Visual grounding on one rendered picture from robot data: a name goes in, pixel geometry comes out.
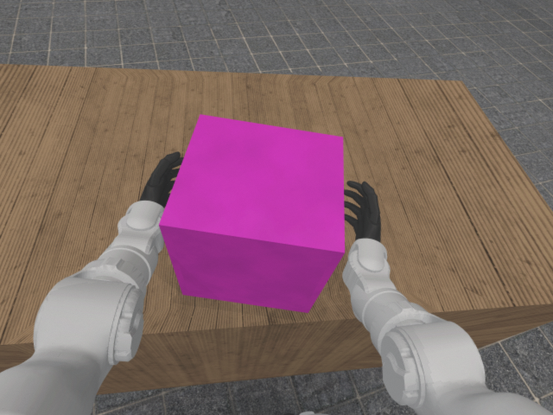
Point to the robot left upper arm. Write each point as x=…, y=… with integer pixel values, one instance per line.
x=87, y=326

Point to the pedestal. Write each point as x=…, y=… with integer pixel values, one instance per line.
x=467, y=234

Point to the carton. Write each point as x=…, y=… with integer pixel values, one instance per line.
x=256, y=214

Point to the right robot forearm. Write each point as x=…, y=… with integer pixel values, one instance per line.
x=375, y=300

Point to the left robot forearm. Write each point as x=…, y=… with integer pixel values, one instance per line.
x=132, y=256

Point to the robot left hand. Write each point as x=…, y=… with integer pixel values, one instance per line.
x=159, y=184

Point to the robot right hand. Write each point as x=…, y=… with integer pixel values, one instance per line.
x=368, y=223

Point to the robot right upper arm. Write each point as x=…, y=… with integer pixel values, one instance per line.
x=434, y=368

